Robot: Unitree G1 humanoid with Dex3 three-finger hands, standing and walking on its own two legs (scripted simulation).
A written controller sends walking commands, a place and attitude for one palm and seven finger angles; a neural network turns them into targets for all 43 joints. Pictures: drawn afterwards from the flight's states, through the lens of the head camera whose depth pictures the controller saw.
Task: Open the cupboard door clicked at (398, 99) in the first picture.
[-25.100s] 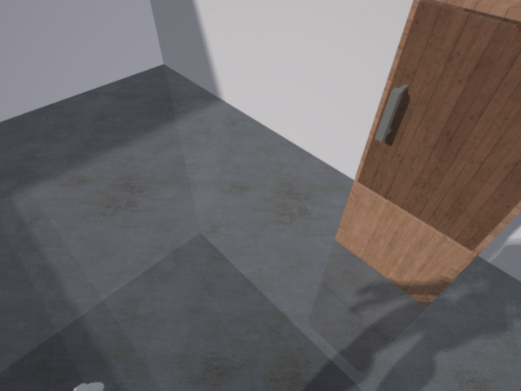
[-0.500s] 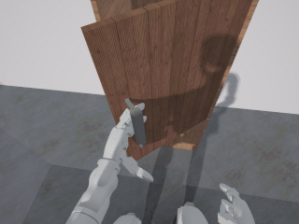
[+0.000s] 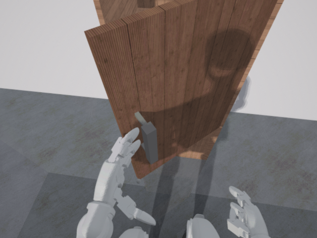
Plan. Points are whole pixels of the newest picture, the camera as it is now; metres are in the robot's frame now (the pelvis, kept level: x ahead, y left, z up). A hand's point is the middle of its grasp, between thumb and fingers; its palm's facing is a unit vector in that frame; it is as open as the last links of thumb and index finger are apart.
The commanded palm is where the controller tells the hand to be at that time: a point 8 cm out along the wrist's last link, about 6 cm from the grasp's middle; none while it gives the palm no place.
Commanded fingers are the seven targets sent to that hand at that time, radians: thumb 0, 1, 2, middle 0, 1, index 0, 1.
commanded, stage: slide the hand sideways off the handle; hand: left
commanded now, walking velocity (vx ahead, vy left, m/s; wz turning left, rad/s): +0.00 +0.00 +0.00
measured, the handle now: (146, 139) +0.34 +0.05 +0.06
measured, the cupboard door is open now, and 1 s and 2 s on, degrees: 42 42 42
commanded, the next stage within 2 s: draw the hand back to the body in 0.48 s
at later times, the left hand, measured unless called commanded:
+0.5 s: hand (110, 198) +0.20 +0.11 +0.05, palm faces -0.11 -0.99 -0.04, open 16.3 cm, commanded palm +0.18 +0.17 +0.06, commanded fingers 0.00 -0.50 0.30 -0.15 -0.30 -0.15 -0.30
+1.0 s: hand (76, 196) +0.19 +0.16 +0.11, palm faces -0.11 -0.99 -0.07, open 16.3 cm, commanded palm +0.16 +0.22 +0.13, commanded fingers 0.00 -0.43 0.33 -0.15 -0.30 -0.15 -0.30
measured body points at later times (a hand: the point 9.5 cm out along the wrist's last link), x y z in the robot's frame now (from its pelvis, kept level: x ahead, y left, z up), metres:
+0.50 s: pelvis +0.00 -0.01 -0.01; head +0.07 -0.02 +0.43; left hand +0.20 +0.17 +0.06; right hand +0.19 -0.24 -0.08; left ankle -0.04 +0.10 -0.66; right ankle +0.06 -0.12 -0.66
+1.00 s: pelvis +0.00 +0.01 +0.02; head +0.03 +0.00 +0.47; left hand +0.19 +0.21 +0.12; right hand +0.18 -0.22 -0.04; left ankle -0.04 +0.10 -0.66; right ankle +0.06 -0.12 -0.66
